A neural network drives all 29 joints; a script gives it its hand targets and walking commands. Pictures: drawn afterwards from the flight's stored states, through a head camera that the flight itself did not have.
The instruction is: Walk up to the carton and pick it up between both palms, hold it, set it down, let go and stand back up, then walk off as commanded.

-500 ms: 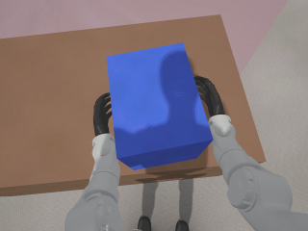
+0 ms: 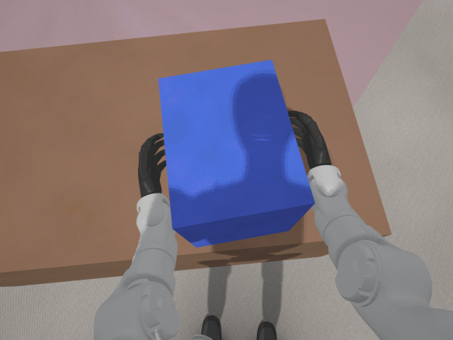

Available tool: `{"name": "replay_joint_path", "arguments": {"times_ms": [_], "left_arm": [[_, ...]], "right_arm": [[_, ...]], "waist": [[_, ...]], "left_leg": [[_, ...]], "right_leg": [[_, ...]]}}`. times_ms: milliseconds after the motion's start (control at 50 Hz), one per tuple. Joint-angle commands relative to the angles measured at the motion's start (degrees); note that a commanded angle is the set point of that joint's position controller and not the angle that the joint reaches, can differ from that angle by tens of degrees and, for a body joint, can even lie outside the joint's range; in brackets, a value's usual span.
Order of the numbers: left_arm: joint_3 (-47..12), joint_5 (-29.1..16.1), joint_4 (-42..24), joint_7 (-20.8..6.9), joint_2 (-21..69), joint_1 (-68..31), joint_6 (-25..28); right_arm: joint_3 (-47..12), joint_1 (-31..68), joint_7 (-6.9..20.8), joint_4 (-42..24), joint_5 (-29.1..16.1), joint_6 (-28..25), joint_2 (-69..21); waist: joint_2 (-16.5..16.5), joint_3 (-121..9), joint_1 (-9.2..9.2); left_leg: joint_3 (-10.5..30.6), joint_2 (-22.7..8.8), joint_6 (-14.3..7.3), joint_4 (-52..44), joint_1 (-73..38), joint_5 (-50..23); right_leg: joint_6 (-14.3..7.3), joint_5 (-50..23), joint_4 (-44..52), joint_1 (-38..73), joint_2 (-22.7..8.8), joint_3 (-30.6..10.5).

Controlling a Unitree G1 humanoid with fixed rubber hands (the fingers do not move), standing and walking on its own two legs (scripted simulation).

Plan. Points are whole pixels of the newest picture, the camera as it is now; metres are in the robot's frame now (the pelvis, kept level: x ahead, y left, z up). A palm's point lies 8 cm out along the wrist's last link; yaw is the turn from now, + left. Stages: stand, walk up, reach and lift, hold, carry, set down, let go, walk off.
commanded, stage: set down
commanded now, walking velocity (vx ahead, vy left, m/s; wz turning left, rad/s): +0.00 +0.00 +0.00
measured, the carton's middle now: (230, 162) +0.44 +0.04 -0.08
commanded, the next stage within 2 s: none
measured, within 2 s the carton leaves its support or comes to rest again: neither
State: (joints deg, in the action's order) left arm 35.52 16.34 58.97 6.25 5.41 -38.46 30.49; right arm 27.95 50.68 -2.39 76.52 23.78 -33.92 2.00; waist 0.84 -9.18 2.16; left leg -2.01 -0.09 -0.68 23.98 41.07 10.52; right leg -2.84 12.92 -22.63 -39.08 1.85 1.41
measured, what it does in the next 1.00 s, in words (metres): stands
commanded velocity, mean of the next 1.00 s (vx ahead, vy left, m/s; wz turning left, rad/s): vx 0.00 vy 0.00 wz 0.00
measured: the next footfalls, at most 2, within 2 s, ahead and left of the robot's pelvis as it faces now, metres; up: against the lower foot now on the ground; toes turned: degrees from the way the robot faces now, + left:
none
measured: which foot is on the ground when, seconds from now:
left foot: down 0.00-1.00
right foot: down 0.00-1.00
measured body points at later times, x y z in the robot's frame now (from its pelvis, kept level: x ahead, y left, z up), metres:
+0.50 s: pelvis +0.00 +0.00 +0.00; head +0.17 +0.00 +0.42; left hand +0.39 +0.18 -0.05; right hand +0.45 -0.12 -0.03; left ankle -0.04 +0.12 -0.73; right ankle -0.06 -0.08 -0.73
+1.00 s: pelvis +0.01 -0.01 -0.01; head +0.19 -0.01 +0.41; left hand +0.39 +0.18 -0.08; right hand +0.46 -0.12 -0.05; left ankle -0.04 +0.12 -0.72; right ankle -0.06 -0.08 -0.73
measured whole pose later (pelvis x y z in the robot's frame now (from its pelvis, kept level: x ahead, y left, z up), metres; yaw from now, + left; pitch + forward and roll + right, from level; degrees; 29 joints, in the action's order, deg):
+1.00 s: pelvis +0.01 -0.01 -0.01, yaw +0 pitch +37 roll +2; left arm 25.3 10.2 71.9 7.5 -1.6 -40.3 32.1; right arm 10.0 55.3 -4.6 88.7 8.8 -36.7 5.9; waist 2.6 -15.6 3.2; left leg -2.1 -0.7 0.4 25.6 49.5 9.6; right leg -2.9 12.7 -23.7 -47.2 2.3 1.4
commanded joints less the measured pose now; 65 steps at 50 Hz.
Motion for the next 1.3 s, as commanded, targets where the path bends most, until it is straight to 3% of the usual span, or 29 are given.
{"name": "replay_joint_path", "arguments": {"times_ms": [0, 180, 240, 320, 480, 560, 640, 700, 760, 840, 880, 900, 960, 980, 1000, 1020, 1040, 1060, 1080, 1100, 1120, 1140, 1160, 1180, 1200, 1220, 1240, 1260, 1280], "left_arm": [[-9.2, 4.8, 5.1, -2.9, 12.7, -22.5, 0.1], [-9.1, 3.2, 3.8, -0.9, 3.6, -22.2, -0.7], [-6.9, 6.3, 5.8, -2.2, 13.3, -20.2, -0.8], [-6.9, 5.0, 6.0, -1.8, 7.4, -22.5, -0.4], [-8.1, 3.8, 5.4, -0.7, 5.0, -21.1, -1.1], [-6.5, 4.1, 7.7, -1.2, 4.5, -21.5, -0.9], [-6.8, 1.3, 7.6, -0.2, -2.5, -24.6, 0.0], [-9.9, -3.2, 8.2, 1.5, -6.0, -19.5, -0.5], [-12.9, -8.8, 6.9, 3.2, -9.6, -23.1, -0.4], [-11.9, -10.7, 15.2, 1.2, -7.1, -25.7, 2.7], [-12.7, -8.5, 15.4, 0.2, -7.4, -24.7, 4.9], [-10.6, -8.0, 16.3, 0.4, -11.8, -24.6, 5.3], [-12.6, -10.5, 11.2, 0.5, -9.9, -23.8, 4.8], [-16.6, -12.6, 11.1, 1.3, -6.7, -24.6, 3.4], [-17.7, -13.9, 9.5, 2.0, -6.9, -19.8, 2.2], [-16.6, -13.8, 9.2, 2.4, -8.5, -20.7, 2.8], [-15.5, -12.0, 8.9, 0.9, -7.0, -10.6, 3.4], [-10.9, -9.0, 10.7, -0.2, -9.6, -9.1, 4.3], [-7.3, -7.5, 12.4, -1.2, -12.0, -9.3, 5.8], [-5.0, -6.2, 13.4, -1.4, -16.2, -16.0, 7.6], [-8.2, -8.0, 7.2, -1.7, -14.1, -17.4, 8.3], [-12.2, -8.8, 0.2, -2.5, -10.4, -11.0, 7.3], [-20.4, -12.0, -8.4, -2.6, -0.3, -1.5, 4.3], [-20.9, -14.4, -3.6, 0.4, -1.9, -10.4, 1.6], [-16.0, -14.3, -1.2, 0.5, -7.6, -4.9, 0.3], [-20.1, -11.5, -3.1, -1.1, -1.8, 2.3, 3.6], [-13.2, -8.6, 4.0, -2.3, -3.5, 3.1, 5.2], [-2.9, -7.3, 8.4, -3.1, -12.8, -6.6, 8.4], [-7.6, -7.3, 2.7, -3.4, -12.2, -4.9, 10.2]], "right_arm": [[-10.3, 20.9, 4.2, 0.7, 2.8, 1.6, -23.8], [-8.8, 21.2, 3.8, 1.4, 0.1, 2.5, -11.7], [-8.6, 19.7, 3.8, 3.2, 1.7, 2.7, -24.0], [-8.9, 21.9, 3.5, 0.9, 0.5, 2.7, -19.3], [-6.1, 21.6, 3.4, 3.9, -0.3, 2.7, -13.5], [-9.8, 21.9, 2.7, 0.9, -2.6, 2.3, -14.7], [-11.6, 23.8, 1.9, 1.5, -6.4, 2.7, -8.5], [-12.2, 22.3, 1.0, 5.8, -8.8, 2.6, 0.9], [-13.8, 25.5, 0.5, 5.7, -14.7, 0.9, 8.0], [-21.7, 26.0, -1.3, 2.2, -18.6, -1.6, 0.5], [-22.3, 25.4, -2.3, 0.2, -18.6, -4.5, 1.9], [-19.6, 24.8, -2.8, 3.2, -18.6, -5.8, 5.7], [-18.3, 24.4, -1.9, 11.7, -18.5, -7.3, 6.6], [-15.1, 24.0, -1.3, 18.9, -17.0, -6.9, 7.7], [-15.5, 20.9, 0.0, 21.1, -17.5, -6.6, 8.8], [-16.5, 21.5, 0.7, 18.0, -19.8, -7.3, 9.8], [-21.9, 11.8, -0.5, 11.7, -21.6, -10.1, 8.7], [-24.5, 8.1, -2.0, 5.9, -20.6, -11.6, 8.4], [-26.4, 4.9, -3.6, -1.4, -19.6, -14.0, 8.8], [-23.3, 11.3, -5.1, -0.1, -17.5, -15.0, 11.3], [-23.8, 16.7, -5.6, 0.9, -17.9, -16.3, 11.3], [-24.3, 14.4, -5.7, 5.0, -15.7, -18.8, 9.3], [-24.1, 7.6, -3.9, 18.4, -12.8, -18.9, 5.4], [-18.6, 13.4, -0.5, 22.4, -11.4, -16.0, -0.2], [-20.5, 10.6, 2.1, 10.6, -21.2, -14.1, 5.1], [-25.1, 2.5, -0.2, -0.3, -20.4, -16.7, 12.3], [-28.5, 0.1, -2.2, -6.1, -17.8, -18.9, 10.3], [-28.2, 8.8, -4.1, -17.1, -15.1, -20.6, 11.3], [-27.2, 9.5, -4.7, -14.0, -16.8, -20.6, 11.5]], "waist": [[4.8, -34.0, 9.4], [0.1, -41.2, 10.94], [4.1, -28.4, 10.28], [5.7, -34.0, 10.71], [0.8, -36.9, 9.83], [4.3, -33.2, 10.78], [3.9, -38.1, 10.66], [-3.2, -42.3, 11.05], [-3.4, -49.4, 11.09], [10.7, -42.2, 10.56], [10.8, -44.8, 7.69], [6.7, -44.7, 7.97], [-5.9, -45.1, 8.13], [-11.5, -48.1, 8.57], [-10.9, -45.6, 10.89], [-4.8, -52.4, 12.6], [2.5, -54.8, 11.36], [10.6, -50.2, 10.68], [17.1, -48.6, 6.85], [14.7, -52.1, 3.45], [10.5, -54.2, 2.19], [-3.1, -49.1, 1.16], [-24.9, -42.8, 1.38], [-20.4, -45.4, 13.88], [2.6, -62.2, 18.2], [1.6, -61.4, 4.71], [10.1, -48.8, 4.81], [18.0, -52.7, 4.16], [13.4, -63.7, 2.01]], "left_leg": [[-2.6, -2.5, -1.2, 6.3, -11.2, -35.3], [-2.1, -3.9, 0.8, 10.3, -23.7, -47.0], [-2.0, -2.6, -0.4, 7.9, -15.7, -39.4], [-3.2, -2.1, -1.6, 5.8, -6.6, -33.0], [-0.7, -4.6, 1.1, 12.4, -26.9, -49.0], [-2.6, -2.1, -0.2, 7.6, -9.4, -37.6], [-3.0, -1.8, -0.6, 6.9, -4.1, -33.9], [1.3, -5.1, 1.6, 14.2, -29.2, -54.4], [1.4, -6.2, 4.4, 18.8, -34.5, -65.0], [-1.9, -0.7, -1.5, 5.9, 11.7, -28.9], [-1.7, -0.9, -3.0, -2.3, 22.5, -17.0], [-0.8, -1.3, -2.1, -1.2, 15.4, -23.3], [4.7, -6.0, 2.2, 12.1, -26.1, -57.5], [6.7, -9.4, 4.0, 18.1, -44.5, -73.2], [4.3, -11.5, 5.0, 19.8, -49.4, -80.9], [-1.6, -9.5, 7.7, 21.6, -36.2, -77.2], [-2.3, -6.1, 7.3, 20.7, -20.1, -70.9], [-4.2, -1.3, 1.1, 7.6, 21.4, -35.7], [-2.4, -2.2, -4.7, -13.5, 48.8, -0.3], [-1.8, -1.2, -6.6, -19.3, 42.9, -3.7], [0.4, -2.4, -4.9, -15.7, 27.6, -21.4], [6.9, -5.9, -1.7, -7.6, 0.3, -50.1], [16.3, -15.6, 3.2, 8.0, -64.2, -99.9], [9.6, -24.2, 2.6, 15.9, -69.2, -105.5], [-9.6, -10.0, 6.8, 16.4, -30.8, -76.9], [-2.2, -6.2, 8.1, 17.0, -19.4, -63.9], [-1.1, -2.6, -0.3, -2.0, 23.2, -25.4], [0.3, -2.2, -5.0, -18.5, 42.4, 0.8], [0.8, -1.7, -2.8, -16.8, 26.0, -13.4]], "right_leg": [[4.9, -39.0, -8.4, 15.1, -3.3, 0.8], [3.4, -30.3, -7.2, 2.4, -1.3, 1.3], [3.3, -31.0, -4.9, 7.4, -2.3, 0.1], [4.6, -34.3, -8.1, 14.2, -2.9, -0.7], [2.0, -19.1, -4.0, -6.0, -0.4, 1.4], [4.2, -34.8, -7.5, 11.9, -2.0, -0.6], [4.5, -35.3, -9.6, 15.1, -2.2, -1.4], [2.9, -21.2, -7.5, -11.6, 0.4, 0.9], [-1.7, -20.7, -1.9, -17.4, 1.1, 0.3], [5.0, -50.4, -14.3, 24.6, -3.9, -4.7], [7.9, -61.5, -17.1, 36.6, -5.6, -4.1], [8.1, -57.6, -17.1, 30.8, -4.9, -2.9], [6.0, -37.4, -10.1, -16.2, -3.2, 0.0], [0.5, -19.3, -1.6, -40.2, -2.1, 0.4], [-7.0, -5.6, 7.9, -52.3, 0.5, -2.1], [-12.0, -16.3, 10.4, -32.8, 2.6, -5.8], [-8.1, -50.4, 0.2, -2.8, 1.0, -6.0], [-0.2, -77.8, -13.6, 36.4, -4.6, -8.5], [7.9, -98.9, -18.1, 61.7, -13.4, -12.0], [11.8, -93.3, -18.3, 58.4, -13.0, -8.9], [14.2, -83.9, -20.5, 42.5, -10.4, -4.5], [14.6, -72.9, -21.1, 8.5, -8.7, -0.3], [12.3, -29.7, -14.8, -62.2, -4.4, 8.0], [-10.3, 18.6, 17.4, -93.2, -0.3, -3.2], [-20.3, -17.4, 26.9, -20.8, 2.5, -12.5], [-6.2, -68.3, -1.8, 7.9, -1.0, -4.6], [4.3, -97.5, -15.8, 38.2, -8.0, -7.3], [12.4, -97.1, -13.3, 59.3, -16.3, -10.2], [14.6, -71.5, -11.9, 53.7, -10.3, -5.8]]}}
